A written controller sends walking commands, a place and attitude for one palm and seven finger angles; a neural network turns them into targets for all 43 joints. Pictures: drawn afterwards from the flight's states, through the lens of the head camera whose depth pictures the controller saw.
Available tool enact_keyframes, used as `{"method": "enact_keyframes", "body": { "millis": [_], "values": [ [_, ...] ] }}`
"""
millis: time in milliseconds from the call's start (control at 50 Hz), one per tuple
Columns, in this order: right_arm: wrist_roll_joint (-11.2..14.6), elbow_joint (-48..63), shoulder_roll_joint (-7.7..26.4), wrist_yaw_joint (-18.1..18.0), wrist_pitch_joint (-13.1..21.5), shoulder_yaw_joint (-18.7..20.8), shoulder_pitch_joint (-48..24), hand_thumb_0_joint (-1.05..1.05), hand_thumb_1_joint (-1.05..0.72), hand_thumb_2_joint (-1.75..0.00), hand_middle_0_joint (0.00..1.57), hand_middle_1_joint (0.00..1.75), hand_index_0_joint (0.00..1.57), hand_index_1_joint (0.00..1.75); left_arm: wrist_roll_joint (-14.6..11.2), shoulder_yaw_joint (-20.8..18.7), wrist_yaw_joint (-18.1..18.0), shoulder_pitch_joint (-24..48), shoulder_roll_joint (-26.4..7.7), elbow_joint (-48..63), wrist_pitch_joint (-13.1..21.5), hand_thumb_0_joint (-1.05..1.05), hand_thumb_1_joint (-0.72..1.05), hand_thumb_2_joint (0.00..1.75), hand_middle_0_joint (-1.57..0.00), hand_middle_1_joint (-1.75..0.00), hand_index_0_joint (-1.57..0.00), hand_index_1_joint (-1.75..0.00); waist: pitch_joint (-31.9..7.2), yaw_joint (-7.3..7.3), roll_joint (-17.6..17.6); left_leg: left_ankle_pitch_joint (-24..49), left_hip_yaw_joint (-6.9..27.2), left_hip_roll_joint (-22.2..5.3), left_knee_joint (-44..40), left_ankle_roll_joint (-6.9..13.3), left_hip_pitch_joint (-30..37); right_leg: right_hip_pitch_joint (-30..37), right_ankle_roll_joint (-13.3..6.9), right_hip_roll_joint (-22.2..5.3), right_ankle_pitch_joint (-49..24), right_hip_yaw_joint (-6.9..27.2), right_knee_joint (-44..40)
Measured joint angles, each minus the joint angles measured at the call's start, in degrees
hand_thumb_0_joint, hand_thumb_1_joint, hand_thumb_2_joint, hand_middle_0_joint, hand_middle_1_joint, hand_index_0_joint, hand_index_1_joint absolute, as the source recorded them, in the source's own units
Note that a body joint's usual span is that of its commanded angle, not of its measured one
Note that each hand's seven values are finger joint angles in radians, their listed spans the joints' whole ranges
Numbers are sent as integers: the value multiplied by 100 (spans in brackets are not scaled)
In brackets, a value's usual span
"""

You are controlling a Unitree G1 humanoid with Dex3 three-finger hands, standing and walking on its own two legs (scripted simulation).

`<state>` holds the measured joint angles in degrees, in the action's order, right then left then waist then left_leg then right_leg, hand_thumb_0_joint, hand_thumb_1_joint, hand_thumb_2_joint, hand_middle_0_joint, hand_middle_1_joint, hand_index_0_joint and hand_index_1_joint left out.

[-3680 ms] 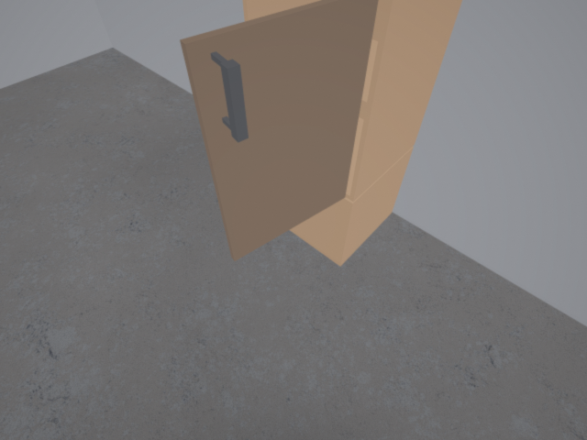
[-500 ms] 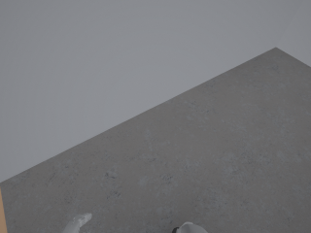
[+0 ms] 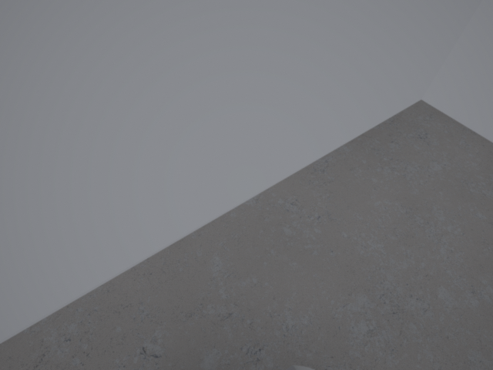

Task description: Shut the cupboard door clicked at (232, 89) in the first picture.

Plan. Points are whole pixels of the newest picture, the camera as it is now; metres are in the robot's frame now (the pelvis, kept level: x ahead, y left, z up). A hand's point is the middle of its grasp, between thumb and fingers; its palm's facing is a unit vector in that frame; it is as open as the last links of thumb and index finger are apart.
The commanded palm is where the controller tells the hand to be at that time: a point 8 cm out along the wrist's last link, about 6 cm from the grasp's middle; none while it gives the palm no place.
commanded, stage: turn to face it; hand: left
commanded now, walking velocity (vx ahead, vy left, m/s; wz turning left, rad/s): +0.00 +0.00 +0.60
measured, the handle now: out of the picture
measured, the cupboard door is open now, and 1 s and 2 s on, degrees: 78 78 78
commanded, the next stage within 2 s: none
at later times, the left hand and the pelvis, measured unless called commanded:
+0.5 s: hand (129, 355) +0.16 +0.23 -0.18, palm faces +0.30 -0.93 -0.23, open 7.4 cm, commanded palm none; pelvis +0.13 +0.00 -0.01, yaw +17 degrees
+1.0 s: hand out of the picture +0.09 +0.16 -0.18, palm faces +0.61 -0.76 -0.23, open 7.4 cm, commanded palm none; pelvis +0.18 -0.02 -0.01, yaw +37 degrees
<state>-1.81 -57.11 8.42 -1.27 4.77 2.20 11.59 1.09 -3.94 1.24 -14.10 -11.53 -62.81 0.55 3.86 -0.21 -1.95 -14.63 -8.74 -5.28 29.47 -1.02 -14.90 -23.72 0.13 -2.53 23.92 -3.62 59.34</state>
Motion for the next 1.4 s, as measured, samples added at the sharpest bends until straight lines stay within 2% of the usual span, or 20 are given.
{"method": "enact_keyframes", "body": {
  "millis": [100, 160, 220, 320, 360, 400, 480, 540, 660, 720, 760, 800, 940, 1000, 1060, 1140, 1220, 1320, 1340, 1400],
  "values": [
    [68, -350, 142, 36, -267, -3, 428, -1, -94, -90, 20, 30, 20, 30, 16, 106, 11, 408, 63, 365, 203, 1, 91, 90, -20, -30, -20, -30, -73, 128, 90, -319, 307, 113, 86, -101, 254, 470, 71, -174, -1088, -142, -2609],
    [101, -554, 226, 97, -536, 31, 577, 0, -93, -90, 20, 30, 20, 30, 42, 129, -55, 616, 172, 435, 229, 0, 91, 90, -20, -30, -20, -30, -117, 183, 186, -1310, 492, 127, 1219, -100, -79, 646, 17, -276, -622, -396, -2417],
    [128, -618, 234, 117, -688, 61, 514, 1, -92, -90, 20, 30, 20, 30, 49, 134, -132, 698, 269, 534, 229, 0, 91, 90, -20, -30, -20, -30, -48, 185, 146, -1696, 474, 201, 2381, -143, -554, 975, 75, -391, -505, -638, -2598],
    [125, -302, 167, 209, -671, 49, 237, 1, -91, -90, 20, 30, 19, 30, 19, 42, -198, 636, 119, 655, 149, -1, 92, 90, -21, -30, -20, -30, 74, 192, -107, -881, 134, 238, 1318, -170, -649, 1305, 195, -600, -335, -926, -2720],
    [86, -84, 245, 252, -591, 51, 156, 1, -91, -90, 20, 30, 19, 30, -22, 31, -181, 522, 61, 681, 80, -1, 92, 90, -21, -30, -20, -30, 71, 199, -49, 74, 107, 231, 541, 17, -486, 1175, 285, -645, -84, -998, -2236],
    [57, 48, 232, 223, -517, 70, 17, 1, -91, -90, 20, 30, 19, 30, -52, 10, -191, 463, -68, 669, -87, -1, 92, 90, -21, -30, -20, -30, 60, 247, -88, -111, 147, 260, 845, 264, -619, 686, 394, -570, 686, -583, -1007],
    [37, 226, 197, 103, -457, 51, -12, 0, -91, -90, 20, 30, 20, 30, -47, -54, -223, 585, -234, 632, -314, 0, 91, 90, -20, -30, -20, -30, 31, 251, -47, -288, 381, 299, 656, 222, -490, -27, 477, -234, 667, -13, 345],
    [26, 244, 260, 87, -521, 47, -8, 0, -90, -90, 20, 30, 20, 30, -57, -52, -187, 713, -234, 789, -320, 0, 91, 90, -20, -30, -20, -30, 72, 185, 89, -105, 612, 314, 316, 164, -322, -126, 496, -134, 416, 105, -147],
    [50, 272, 440, 154, -733, 150, 8, 1, -90, -90, 20, 30, 20, 30, -50, 17, -137, 722, -178, 1136, -170, 0, 91, 90, -20, -30, -20, -30, 61, 167, 336, -112, 1149, 392, 327, -52, -319, 460, 395, 21, -463, 95, -2306],
    [92, 284, 576, 202, -842, 248, -81, 1, -90, -90, 20, 30, 20, 30, 18, 61, -179, 619, -123, 1202, -45, 0, 91, 90, -20, -30, -20, -30, 86, 131, 354, -1181, 1177, 524, 1738, -78, -809, 544, 62, -121, -661, -14, -2456],
    [98, 283, 676, 221, -905, 306, -195, 1, -90, -90, 20, 30, 20, 30, 28, 97, -213, 518, -29, 1189, -52, 0, 91, 90, -20, -30, -20, -30, 145, 131, 396, -1366, 1053, 538, 2898, -120, -1134, 666, 17, -208, -614, -163, -2492],
    [104, 308, 709, 247, -927, 317, -300, 1, -91, -90, 20, 30, 20, 30, 34, 121, -227, 401, 20, 1145, -69, 0, 90, 90, -20, -30, -20, -30, 180, 145, 346, -1311, 864, 479, 3340, -198, -1249, 822, 25, -302, -661, -290, -2682],
    [154, 458, 616, 324, -867, 200, -609, 1, -91, -90, 20, 30, 19, 30, 54, 145, -180, 118, -14, 1022, -47, 0, 90, 90, -21, -30, -20, -30, 323, 13, 3, -1142, 362, 397, 1568, -240, -653, 1064, 104, -630, -638, -763, -2850],
    [137, 577, 616, 348, -783, 135, -670, 1, -91, -90, 20, 30, 19, 30, 8, 102, -150, -31, -92, 996, -88, 0, 90, 90, -21, -30, -20, -30, 288, -26, -19, -185, 267, 384, 359, -89, -181, 918, 209, -729, -359, -981, -2354],
    [99, 642, 531, 310, -663, 110, -684, 1, -91, -90, 20, 30, 19, 30, -9, 40, -167, 52, -261, 937, -297, 1, 90, 90, -21, -30, -20, -30, 325, -55, -116, -230, 424, 454, 649, 208, -363, 311, 425, -617, 667, -462, -745],
    [78, 608, 425, 190, -638, 60, -533, 1, -90, -90, 20, 30, 20, 30, -21, -31, -176, 281, -363, 913, -394, 1, 90, 90, -20, -30, -20, -30, 312, -76, -62, -172, 710, 483, 386, 181, -260, -228, 514, -323, 392, 37, 305],
    [53, 510, 398, 180, -701, 53, -380, 1, -90, -90, 20, 30, 20, 30, -37, -28, -147, 440, -346, 1062, -363, 1, 91, 90, -20, -30, -20, -30, 262, -37, 98, 32, 991, 486, 103, 131, -162, -174, 507, -189, 204, 182, -358],
    [53, 444, 421, 208, -820, 125, -217, 1, -90, -90, 21, 30, 20, 30, -46, 10, -134, 536, -278, 1250, -236, 1, 91, 90, -20, -30, -20, -30, 178, 77, 297, 18, 1360, 527, 254, -40, -322, 479, 405, 7, -311, 152, -2082],
    [77, 460, 421, 219, -843, 147, -159, 1, -90, -90, 21, 30, 20, 30, -28, 23, -137, 494, -293, 1316, -177, 1, 91, 90, -20, -30, -20, -30, 110, 78, 255, -61, 1390, 603, 420, -59, -449, 669, 308, -32, -421, 183, -2596],
    [93, 392, 564, 247, -921, 251, -220, 1, -90, -90, 20, 30, 20, 30, 21, 85, -186, 514, -118, 1318, -95, 0, 90, 90, -20, -30, -20, -30, 231, 114, 423, -1145, 1318, 673, 2057, -74, -1025, 670, 49, -81, -581, -8, -2481]
  ]
}}
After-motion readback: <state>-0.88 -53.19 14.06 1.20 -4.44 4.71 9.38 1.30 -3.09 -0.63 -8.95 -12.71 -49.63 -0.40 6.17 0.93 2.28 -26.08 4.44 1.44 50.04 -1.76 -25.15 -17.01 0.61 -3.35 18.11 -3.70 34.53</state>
